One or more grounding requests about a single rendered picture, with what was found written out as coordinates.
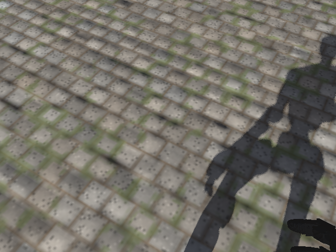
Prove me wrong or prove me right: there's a right robot hand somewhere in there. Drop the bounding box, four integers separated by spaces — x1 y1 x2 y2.
287 218 336 252

